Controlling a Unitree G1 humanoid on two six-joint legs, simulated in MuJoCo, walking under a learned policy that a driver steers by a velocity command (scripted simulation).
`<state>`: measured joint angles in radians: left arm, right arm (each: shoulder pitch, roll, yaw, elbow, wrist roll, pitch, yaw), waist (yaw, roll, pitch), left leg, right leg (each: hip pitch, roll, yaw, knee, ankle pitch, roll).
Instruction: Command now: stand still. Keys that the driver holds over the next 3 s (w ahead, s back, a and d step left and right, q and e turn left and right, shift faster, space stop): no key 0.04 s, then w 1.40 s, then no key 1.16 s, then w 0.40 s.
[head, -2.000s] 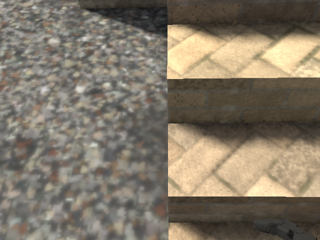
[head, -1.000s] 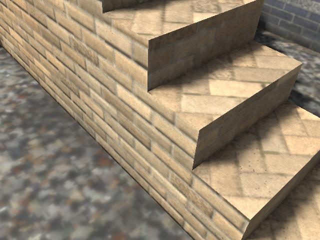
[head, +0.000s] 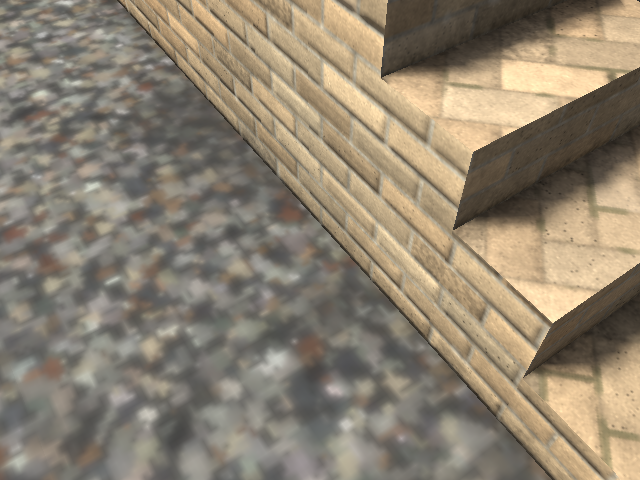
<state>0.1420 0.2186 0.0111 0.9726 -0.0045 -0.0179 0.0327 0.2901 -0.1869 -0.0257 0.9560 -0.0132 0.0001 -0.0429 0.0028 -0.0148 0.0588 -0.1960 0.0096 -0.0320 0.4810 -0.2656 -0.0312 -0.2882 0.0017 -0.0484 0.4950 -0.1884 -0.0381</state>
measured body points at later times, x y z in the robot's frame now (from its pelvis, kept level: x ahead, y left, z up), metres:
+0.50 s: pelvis +0.10 -0.02 +0.00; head +0.13 -0.03 +0.44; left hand +0.27 +0.24 -0.11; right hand +0.07 -0.28 -0.15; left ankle +0.00 +0.14 -0.74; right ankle +0.16 -0.12 -0.74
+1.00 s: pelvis +0.33 +0.01 -0.01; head +0.37 -0.02 +0.44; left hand +0.31 +0.31 -0.11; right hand +0.55 -0.20 -0.11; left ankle +0.48 +0.15 -0.72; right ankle +0.16 -0.12 -0.74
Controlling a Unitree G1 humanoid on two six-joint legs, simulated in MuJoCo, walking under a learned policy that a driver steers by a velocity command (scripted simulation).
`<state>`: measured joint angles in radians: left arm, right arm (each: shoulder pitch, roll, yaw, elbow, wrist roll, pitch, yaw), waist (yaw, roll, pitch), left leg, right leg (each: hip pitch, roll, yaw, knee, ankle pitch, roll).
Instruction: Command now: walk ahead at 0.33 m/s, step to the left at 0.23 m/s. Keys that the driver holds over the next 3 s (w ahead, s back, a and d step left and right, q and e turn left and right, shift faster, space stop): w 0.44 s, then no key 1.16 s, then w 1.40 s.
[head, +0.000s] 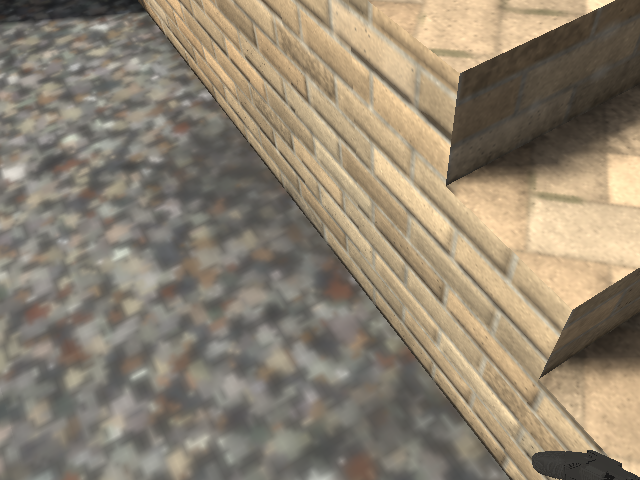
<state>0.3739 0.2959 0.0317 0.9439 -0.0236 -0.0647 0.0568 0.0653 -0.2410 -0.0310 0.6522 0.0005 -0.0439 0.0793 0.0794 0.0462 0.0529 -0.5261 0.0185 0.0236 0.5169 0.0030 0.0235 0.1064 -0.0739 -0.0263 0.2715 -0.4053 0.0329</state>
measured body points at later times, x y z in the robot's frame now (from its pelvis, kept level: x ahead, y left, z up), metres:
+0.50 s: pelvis +0.20 +0.06 +0.00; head +0.23 +0.02 +0.45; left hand +0.32 +0.34 -0.09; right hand +0.32 -0.20 -0.14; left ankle +0.14 +0.17 -0.67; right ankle +0.27 -0.03 -0.73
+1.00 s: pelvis +0.27 +0.15 +0.01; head +0.28 +0.16 +0.46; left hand +0.35 +0.43 -0.13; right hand +0.43 -0.09 -0.09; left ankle +0.26 +0.27 -0.73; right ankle +0.27 -0.03 -0.73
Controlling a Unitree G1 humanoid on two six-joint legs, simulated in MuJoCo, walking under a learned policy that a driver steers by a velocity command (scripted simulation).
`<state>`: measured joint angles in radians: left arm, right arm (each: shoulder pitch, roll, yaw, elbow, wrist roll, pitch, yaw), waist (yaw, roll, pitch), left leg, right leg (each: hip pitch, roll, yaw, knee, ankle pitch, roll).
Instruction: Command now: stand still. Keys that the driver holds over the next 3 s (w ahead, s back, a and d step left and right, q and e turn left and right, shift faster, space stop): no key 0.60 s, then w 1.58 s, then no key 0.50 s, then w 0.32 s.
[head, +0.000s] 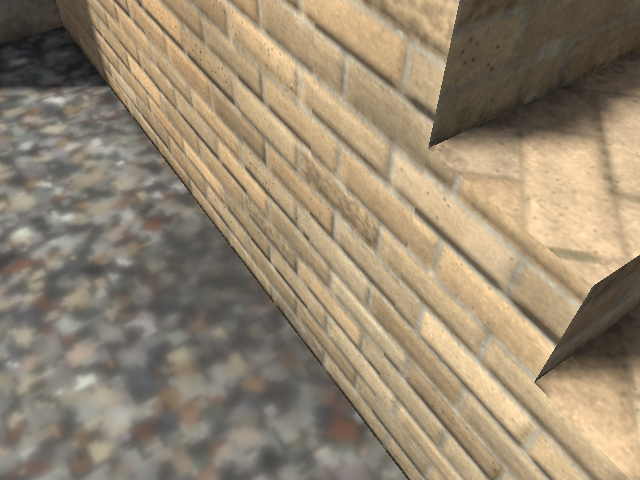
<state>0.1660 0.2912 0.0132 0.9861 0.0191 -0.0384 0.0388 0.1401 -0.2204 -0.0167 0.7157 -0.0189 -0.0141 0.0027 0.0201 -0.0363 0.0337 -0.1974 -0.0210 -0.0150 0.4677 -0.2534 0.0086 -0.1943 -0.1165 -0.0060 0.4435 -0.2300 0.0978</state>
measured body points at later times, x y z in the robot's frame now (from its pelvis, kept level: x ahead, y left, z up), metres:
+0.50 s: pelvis +0.00 +0.00 +0.00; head +0.01 -0.01 +0.45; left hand +0.06 +0.27 -0.14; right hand +0.12 -0.26 -0.12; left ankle +0.00 +0.12 -0.74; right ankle +0.00 -0.18 -0.74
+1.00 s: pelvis +0.00 -0.02 +0.00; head +0.01 -0.03 +0.45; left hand +0.04 +0.25 -0.14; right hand +0.10 -0.29 -0.13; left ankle +0.00 +0.12 -0.74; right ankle +0.00 -0.18 -0.74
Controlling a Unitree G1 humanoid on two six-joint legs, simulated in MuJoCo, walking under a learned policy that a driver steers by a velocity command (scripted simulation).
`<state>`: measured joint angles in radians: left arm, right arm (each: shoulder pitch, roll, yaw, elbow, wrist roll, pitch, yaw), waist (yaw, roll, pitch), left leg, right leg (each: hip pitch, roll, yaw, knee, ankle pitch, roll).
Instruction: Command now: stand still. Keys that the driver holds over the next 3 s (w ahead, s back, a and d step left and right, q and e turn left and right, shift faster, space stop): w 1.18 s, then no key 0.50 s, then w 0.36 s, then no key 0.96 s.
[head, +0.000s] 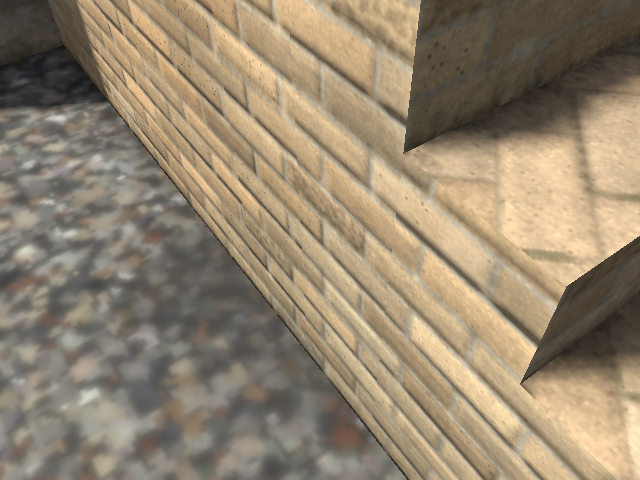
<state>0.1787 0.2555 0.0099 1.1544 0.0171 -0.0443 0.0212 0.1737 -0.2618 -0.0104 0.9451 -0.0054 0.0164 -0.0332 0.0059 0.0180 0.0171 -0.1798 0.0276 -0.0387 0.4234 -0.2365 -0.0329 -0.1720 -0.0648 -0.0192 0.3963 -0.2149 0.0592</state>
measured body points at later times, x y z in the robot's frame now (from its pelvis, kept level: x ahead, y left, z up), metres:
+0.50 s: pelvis +0.01 -0.01 +0.00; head +0.02 -0.01 +0.45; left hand +0.05 +0.26 -0.14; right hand +0.08 -0.28 -0.14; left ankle -0.01 +0.14 -0.74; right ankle +0.00 -0.15 -0.74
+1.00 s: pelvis +0.01 -0.02 +0.00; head +0.02 -0.02 +0.45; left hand +0.04 +0.26 -0.14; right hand +0.08 -0.29 -0.14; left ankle -0.01 +0.14 -0.74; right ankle +0.00 -0.16 -0.74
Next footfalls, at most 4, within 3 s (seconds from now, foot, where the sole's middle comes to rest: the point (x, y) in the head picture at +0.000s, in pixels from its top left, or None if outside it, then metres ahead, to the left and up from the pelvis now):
none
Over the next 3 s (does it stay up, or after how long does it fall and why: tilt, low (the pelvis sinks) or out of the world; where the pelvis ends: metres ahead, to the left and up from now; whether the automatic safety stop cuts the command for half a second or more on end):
stays up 0.02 -0.02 0.00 its command is cut before an obstacle from the start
